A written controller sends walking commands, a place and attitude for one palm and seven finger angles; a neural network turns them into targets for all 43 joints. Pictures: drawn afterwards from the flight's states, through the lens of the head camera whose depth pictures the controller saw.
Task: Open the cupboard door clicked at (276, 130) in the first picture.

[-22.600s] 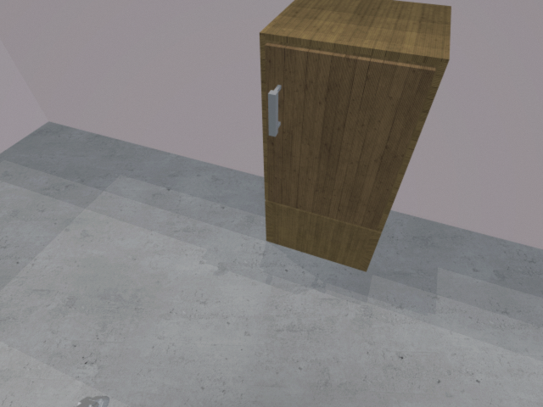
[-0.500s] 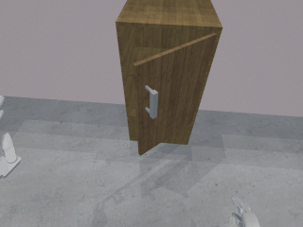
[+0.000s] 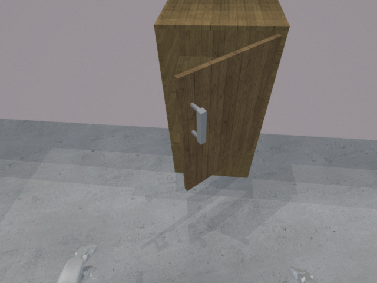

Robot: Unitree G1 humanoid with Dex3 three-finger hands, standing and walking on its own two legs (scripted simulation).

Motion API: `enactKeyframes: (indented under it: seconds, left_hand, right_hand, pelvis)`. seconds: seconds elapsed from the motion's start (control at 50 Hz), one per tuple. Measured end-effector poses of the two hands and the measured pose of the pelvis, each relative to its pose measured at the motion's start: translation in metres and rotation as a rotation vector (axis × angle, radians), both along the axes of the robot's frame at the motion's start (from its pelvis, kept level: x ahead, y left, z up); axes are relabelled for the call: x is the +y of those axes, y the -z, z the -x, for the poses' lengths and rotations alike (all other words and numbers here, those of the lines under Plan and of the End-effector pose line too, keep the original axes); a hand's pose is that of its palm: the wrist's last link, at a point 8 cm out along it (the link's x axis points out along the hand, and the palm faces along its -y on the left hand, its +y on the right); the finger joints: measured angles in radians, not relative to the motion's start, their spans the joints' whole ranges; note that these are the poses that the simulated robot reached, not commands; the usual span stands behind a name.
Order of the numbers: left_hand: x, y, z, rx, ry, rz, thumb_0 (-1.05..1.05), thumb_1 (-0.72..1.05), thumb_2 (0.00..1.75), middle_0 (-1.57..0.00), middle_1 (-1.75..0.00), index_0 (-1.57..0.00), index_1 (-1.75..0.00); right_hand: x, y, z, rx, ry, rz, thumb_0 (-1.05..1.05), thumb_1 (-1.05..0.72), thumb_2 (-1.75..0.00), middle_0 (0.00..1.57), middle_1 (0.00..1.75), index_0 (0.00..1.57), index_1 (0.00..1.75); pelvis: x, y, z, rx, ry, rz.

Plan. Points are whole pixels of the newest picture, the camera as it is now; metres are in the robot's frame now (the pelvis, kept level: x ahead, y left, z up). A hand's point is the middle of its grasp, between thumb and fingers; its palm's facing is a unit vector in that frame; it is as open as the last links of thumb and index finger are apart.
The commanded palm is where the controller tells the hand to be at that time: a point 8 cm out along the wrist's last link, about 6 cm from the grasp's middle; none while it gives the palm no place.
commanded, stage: let the arm hang, fingers relaxed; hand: left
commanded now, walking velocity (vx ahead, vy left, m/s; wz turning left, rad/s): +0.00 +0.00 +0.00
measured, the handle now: (197, 123) +0.59 +0.00 -0.03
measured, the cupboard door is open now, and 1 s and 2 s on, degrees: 42 42 42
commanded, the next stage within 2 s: look to check the result in 0.90 s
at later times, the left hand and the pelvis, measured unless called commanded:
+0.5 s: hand out of the picture -0.06 +0.19 -0.16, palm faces +0.04 -0.98 -0.21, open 7.4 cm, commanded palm none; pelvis -0.01 +0.02 +0.01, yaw +0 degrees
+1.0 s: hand out of the picture -0.02 +0.18 -0.16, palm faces +0.04 -0.98 -0.17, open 7.4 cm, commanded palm none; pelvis +0.00 +0.02 +0.01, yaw +0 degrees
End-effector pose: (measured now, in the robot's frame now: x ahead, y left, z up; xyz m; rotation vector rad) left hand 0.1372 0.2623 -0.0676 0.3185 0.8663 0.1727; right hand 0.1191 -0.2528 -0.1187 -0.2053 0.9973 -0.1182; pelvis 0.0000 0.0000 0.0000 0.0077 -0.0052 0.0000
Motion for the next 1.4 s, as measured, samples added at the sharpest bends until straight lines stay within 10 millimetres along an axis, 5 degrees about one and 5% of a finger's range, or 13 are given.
enactKeyframes:
  seconds: [0.06,0.1,0.26,0.38,0.48,0.78,1.4]
  left_hand:
    - [-0.035,0.052,0.053,0.253,-0.022,0.137,0.01,0.90,0.90,-0.19,-0.30,-0.19,-0.30]
    - [-0.040,0.065,0.083,0.337,-0.099,0.169,-0.01,0.96,0.90,-0.20,-0.30,-0.20,-0.30]
    - [-0.023,0.065,0.176,0.591,-0.187,0.157,-0.01,0.97,0.90,-0.20,-0.30,-0.20,-0.30]
    - [-0.019,0.057,0.209,0.680,-0.213,0.141,0.00,0.93,0.90,-0.20,-0.30,-0.20,-0.30]
    - [-0.024,0.058,0.207,0.666,-0.207,0.152,0.00,0.91,0.90,-0.19,-0.30,-0.20,-0.30]
    - [-0.043,0.068,0.154,0.525,-0.146,0.209,0.00,0.91,0.90,-0.20,-0.30,-0.20,-0.30]
    - [-0.044,0.065,0.162,0.583,-0.183,0.194,0.00,0.90,0.90,-0.19,-0.30,-0.20,-0.30]
  right_hand:
    - [0.006,0.004,0.033,0.119,0.022,0.010,0.01,-0.91,-0.90,0.20,0.30,0.20,0.30]
    - [0.012,0.005,0.058,0.208,0.028,0.014,0.00,-0.91,-0.90,0.20,0.30,0.20,0.30]
    - [0.037,0.014,0.130,0.458,0.062,-0.025,0.01,-0.91,-0.90,0.20,0.30,0.20,0.30]
    - [0.055,0.019,0.150,0.496,0.090,-0.068,0.00,-0.91,-0.90,0.20,0.30,0.20,0.30]
    - [0.066,0.022,0.151,0.482,0.099,-0.092,0.00,-0.91,-0.90,0.20,0.30,0.20,0.30]
    - [0.069,0.020,0.145,0.434,0.120,-0.087,0.01,-0.91,-0.90,0.20,0.30,0.20,0.30]
    - [0.055,0.019,0.123,0.443,0.101,-0.066,0.01,-0.91,-0.90,0.20,0.30,0.20,0.30]
  pelvis:
    - [0.000,-0.002,0.001,-0.019,0.001,-0.002]
    - [-0.001,-0.004,0.002,-0.023,-0.005,0.005]
    - [0.005,-0.011,0.006,-0.027,-0.012,0.018]
    - [0.012,-0.013,0.007,-0.032,-0.004,0.014]
    - [0.015,-0.013,0.007,-0.036,0.003,0.010]
    - [0.018,-0.013,0.004,-0.039,0.008,0.004]
    - [0.011,-0.014,-0.011,-0.033,0.000,0.001]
